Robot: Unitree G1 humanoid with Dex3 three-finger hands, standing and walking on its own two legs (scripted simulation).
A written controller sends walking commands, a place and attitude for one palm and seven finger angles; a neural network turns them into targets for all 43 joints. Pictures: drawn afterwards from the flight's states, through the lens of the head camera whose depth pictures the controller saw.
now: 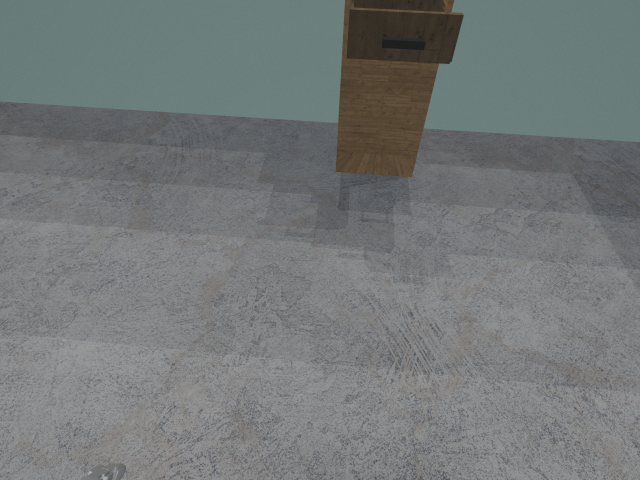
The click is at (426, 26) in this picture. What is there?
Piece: drawer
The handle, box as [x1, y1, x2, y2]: [382, 34, 424, 49]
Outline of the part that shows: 383,34 382,47 423,49 424,39 421,36 419,36 418,38 387,37 385,34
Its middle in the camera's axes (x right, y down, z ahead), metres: +0.25 -0.62 +1.20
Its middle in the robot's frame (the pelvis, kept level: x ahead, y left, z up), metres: +1.32 -0.19 +0.01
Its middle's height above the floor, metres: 0.78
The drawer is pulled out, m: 0.30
